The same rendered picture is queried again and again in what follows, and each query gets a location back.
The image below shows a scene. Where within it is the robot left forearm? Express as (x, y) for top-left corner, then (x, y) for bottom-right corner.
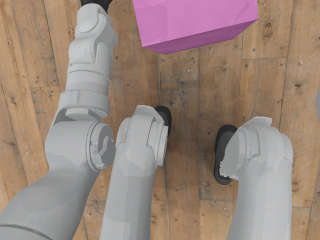
(44, 3), (118, 160)

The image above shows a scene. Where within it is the left robot upper arm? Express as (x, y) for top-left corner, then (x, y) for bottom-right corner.
(0, 120), (116, 240)

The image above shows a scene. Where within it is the right robot thigh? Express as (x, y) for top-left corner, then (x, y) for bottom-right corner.
(226, 125), (292, 240)

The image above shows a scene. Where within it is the left robot hand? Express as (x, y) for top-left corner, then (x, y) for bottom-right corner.
(80, 0), (112, 15)

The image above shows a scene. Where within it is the carton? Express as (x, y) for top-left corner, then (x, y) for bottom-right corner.
(132, 0), (259, 55)

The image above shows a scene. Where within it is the robot right foot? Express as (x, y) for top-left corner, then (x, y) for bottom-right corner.
(213, 125), (238, 185)

